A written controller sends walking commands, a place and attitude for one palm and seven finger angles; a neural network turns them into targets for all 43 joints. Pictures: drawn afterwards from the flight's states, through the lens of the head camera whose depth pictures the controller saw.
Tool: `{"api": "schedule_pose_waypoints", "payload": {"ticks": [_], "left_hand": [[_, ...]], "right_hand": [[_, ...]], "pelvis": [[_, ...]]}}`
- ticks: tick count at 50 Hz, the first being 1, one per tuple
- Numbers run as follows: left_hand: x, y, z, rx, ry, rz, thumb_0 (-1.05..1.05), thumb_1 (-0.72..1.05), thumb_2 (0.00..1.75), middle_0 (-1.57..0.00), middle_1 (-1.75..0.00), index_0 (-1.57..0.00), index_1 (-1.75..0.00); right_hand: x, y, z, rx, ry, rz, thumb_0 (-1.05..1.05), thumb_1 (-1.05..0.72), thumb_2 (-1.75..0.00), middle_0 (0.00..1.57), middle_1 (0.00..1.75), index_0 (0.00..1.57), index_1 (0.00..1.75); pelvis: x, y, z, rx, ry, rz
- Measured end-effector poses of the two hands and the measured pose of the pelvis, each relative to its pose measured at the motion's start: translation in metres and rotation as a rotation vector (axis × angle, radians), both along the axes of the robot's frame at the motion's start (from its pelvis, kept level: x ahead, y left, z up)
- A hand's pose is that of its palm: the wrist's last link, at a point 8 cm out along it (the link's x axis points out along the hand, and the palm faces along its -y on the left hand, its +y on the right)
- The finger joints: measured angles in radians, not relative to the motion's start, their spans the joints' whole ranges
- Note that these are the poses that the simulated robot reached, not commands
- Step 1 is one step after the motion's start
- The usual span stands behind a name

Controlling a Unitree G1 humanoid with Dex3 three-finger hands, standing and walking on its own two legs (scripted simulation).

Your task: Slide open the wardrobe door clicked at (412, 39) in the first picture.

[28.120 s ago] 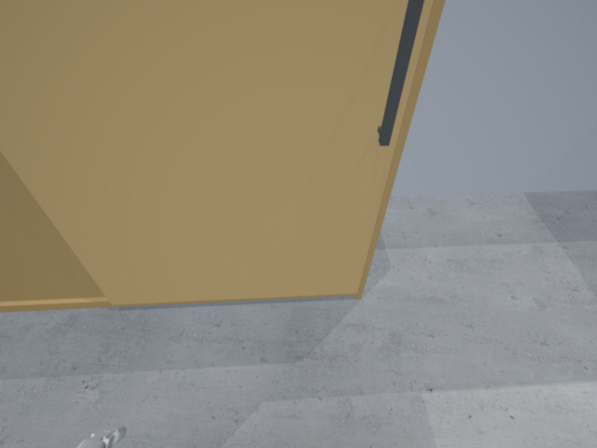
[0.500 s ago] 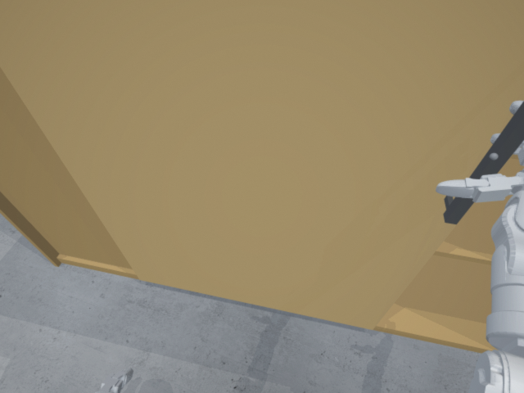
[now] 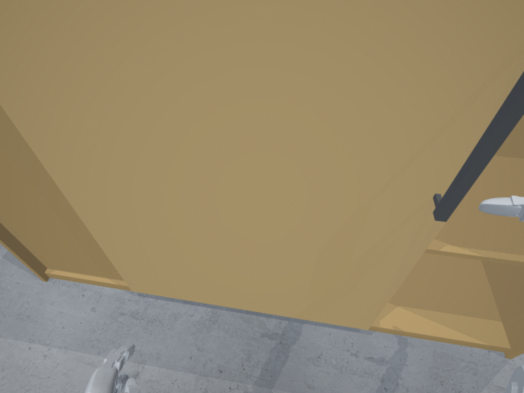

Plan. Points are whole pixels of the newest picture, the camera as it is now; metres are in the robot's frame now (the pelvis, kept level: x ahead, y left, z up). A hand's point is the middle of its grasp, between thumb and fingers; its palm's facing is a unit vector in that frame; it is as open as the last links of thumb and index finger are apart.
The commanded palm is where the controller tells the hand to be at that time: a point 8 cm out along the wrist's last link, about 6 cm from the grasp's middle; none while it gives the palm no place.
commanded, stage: slip the hand off the handle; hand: right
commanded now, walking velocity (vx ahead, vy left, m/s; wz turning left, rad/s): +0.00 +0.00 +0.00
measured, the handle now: (481, 142) +0.45 -0.31 +0.17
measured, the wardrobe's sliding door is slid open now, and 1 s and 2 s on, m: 0.49 0.49 0.49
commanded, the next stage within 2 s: draw the hand back to the body in 0.78 s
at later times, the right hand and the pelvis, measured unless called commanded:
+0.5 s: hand out of the picture +0.31 -0.34 +0.18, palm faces +0.55 +0.83 -0.14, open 14.7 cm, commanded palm +0.26 -0.37 +0.18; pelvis +0.00 +0.00 +0.00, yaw +1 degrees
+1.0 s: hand out of the picture +0.24 -0.33 +0.18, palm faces +0.45 +0.89 -0.09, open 14.7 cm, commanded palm +0.20 -0.36 +0.18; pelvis -0.01 +0.01 +0.00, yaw -2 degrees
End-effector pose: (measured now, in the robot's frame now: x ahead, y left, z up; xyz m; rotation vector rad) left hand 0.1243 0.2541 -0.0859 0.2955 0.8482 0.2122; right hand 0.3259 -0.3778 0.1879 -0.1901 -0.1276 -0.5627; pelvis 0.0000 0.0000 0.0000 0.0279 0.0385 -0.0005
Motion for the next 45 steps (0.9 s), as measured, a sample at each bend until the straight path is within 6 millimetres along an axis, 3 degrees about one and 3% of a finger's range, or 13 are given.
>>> {"api": "schedule_pose_waypoints", "payload": {"ticks": [11, 17, 23, 36, 45], "left_hand": [[-0.042, 0.013, -0.012, -0.007, 0.081, 0.062, 0.01, 0.9, 0.9, -0.2, -0.3, -0.2, -0.3], [-0.045, 0.014, -0.013, -0.018, 0.075, 0.083, 0.01, 0.91, 0.9, -0.2, -0.3, -0.2, -0.3], [-0.024, 0.007, -0.008, -0.029, 0.004, 0.058, 0.01, 0.91, 0.9, -0.2, -0.3, -0.2, -0.3], [0.054, -0.024, 0.02, -0.075, -0.22, -0.082, 0.01, 0.91, 0.9, -0.2, -0.3, -0.2, -0.3], [0.069, -0.033, 0.028, -0.079, -0.26, -0.141, 0.01, 0.9, 0.9, -0.2, -0.3, -0.2, -0.3]], "right_hand": [[-0.005, -0.007, 0.003, -0.02, -0.011, 0.026, -0.01, 0.55, -0.2, 0.26, 1.15, 0.26, 1.15], [-0.023, -0.003, -0.005, -0.011, -0.02, 0.028, -0.01, 0.55, -0.2, 0.26, 1.15, 0.26, 1.15], [-0.05, -0.002, -0.005, -0.026, -0.039, 0.003, -0.01, 0.55, -0.2, 0.26, 1.15, 0.26, 1.15], [-0.105, 0.011, -0.001, -0.029, -0.048, -0.003, -0.01, 0.56, -0.2, 0.26, 1.15, 0.26, 1.15], [-0.133, 0.008, -0.001, -0.029, -0.046, -0.031, -0.01, 0.56, -0.2, 0.26, 1.15, 0.26, 1.15]], "pelvis": [[-0.003, 0.004, -0.002, 0.003, 0.014, 0.014], [-0.002, 0.004, -0.002, 0.0, 0.007, 0.026], [-0.002, 0.005, -0.001, -0.002, -0.008, 0.025], [-0.002, 0.006, 0.001, -0.009, -0.051, 0.0], [-0.004, 0.012, 0.002, -0.009, -0.071, -0.016]]}}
